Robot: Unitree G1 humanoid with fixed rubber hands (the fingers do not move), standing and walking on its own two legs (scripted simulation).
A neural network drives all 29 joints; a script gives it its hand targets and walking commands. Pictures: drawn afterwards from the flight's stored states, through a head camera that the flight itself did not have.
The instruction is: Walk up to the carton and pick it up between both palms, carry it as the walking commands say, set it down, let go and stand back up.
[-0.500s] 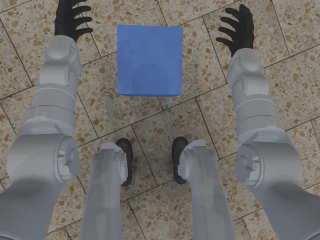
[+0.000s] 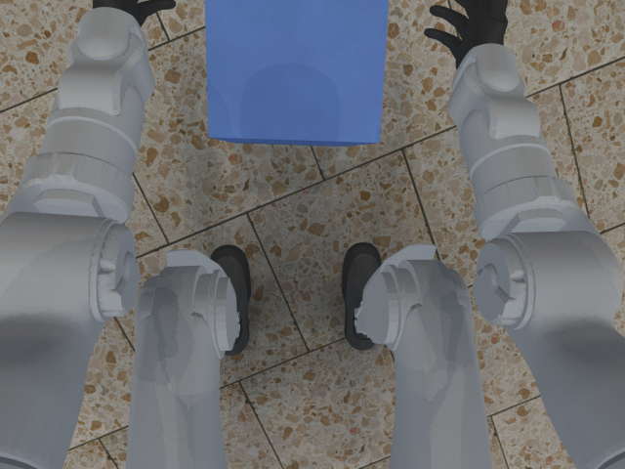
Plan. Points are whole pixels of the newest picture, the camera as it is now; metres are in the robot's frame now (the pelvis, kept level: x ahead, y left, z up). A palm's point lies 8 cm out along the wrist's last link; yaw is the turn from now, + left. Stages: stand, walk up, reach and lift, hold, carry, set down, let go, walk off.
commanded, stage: reach and lift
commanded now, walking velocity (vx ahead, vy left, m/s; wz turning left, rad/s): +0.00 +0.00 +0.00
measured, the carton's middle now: (293, 67) +0.53 +0.01 -0.32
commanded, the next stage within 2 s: none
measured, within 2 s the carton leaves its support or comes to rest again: leaves its support in 1.60 s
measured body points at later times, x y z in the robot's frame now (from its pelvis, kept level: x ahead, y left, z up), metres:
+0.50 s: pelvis -0.02 -0.01 -0.06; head +0.37 +0.00 +0.15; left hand +0.55 +0.17 -0.28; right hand +0.54 -0.19 -0.27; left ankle +0.11 +0.12 -0.40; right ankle +0.11 -0.13 -0.40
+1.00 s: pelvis -0.02 +0.00 -0.06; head +0.36 +0.00 +0.18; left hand +0.55 +0.16 -0.25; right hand +0.53 -0.15 -0.25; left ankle +0.11 +0.12 -0.40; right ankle +0.11 -0.13 -0.40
